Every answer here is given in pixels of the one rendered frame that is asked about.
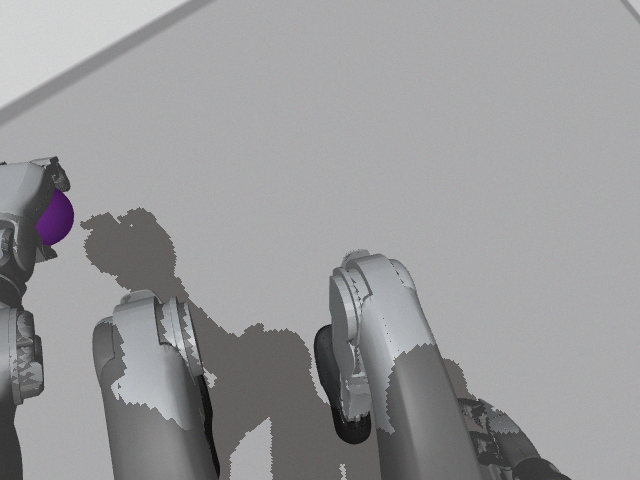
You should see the right robot foot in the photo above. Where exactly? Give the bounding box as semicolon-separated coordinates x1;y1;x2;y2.
314;324;371;444

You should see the left robot hand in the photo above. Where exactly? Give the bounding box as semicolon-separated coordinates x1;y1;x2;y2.
0;156;70;263

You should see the right robot hand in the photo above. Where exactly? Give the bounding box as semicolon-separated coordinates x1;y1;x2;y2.
457;398;541;480

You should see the left robot arm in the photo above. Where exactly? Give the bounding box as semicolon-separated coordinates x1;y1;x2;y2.
0;213;44;480

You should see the right robot arm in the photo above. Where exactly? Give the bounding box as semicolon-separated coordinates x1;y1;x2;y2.
512;457;571;480

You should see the left robot foot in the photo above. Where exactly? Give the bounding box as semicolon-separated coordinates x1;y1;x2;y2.
197;374;220;479

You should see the ball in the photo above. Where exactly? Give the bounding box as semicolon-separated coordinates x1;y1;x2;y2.
35;188;74;246

